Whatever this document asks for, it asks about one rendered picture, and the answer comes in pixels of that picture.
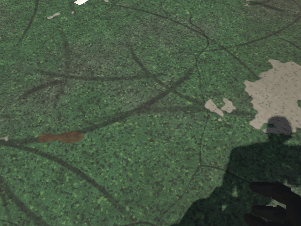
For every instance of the right robot hand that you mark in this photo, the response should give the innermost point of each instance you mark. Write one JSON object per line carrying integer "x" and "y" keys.
{"x": 291, "y": 216}

